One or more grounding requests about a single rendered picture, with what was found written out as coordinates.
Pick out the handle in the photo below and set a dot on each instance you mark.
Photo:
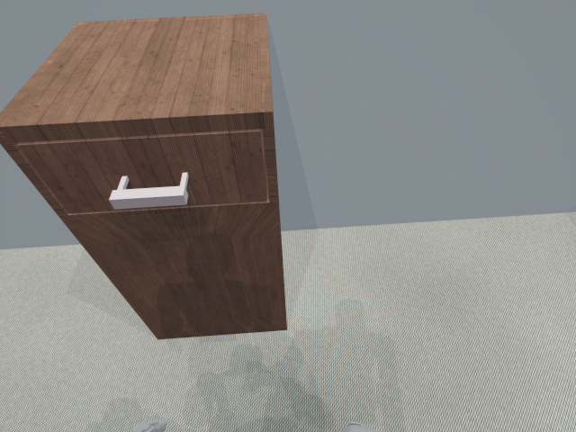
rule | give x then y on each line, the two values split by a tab
123	198

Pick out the cabinet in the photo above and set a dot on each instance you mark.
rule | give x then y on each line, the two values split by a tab
188	271

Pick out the robot right shin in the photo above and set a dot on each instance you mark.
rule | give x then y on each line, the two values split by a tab
353	423

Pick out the drawer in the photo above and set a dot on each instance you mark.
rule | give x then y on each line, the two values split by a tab
223	167

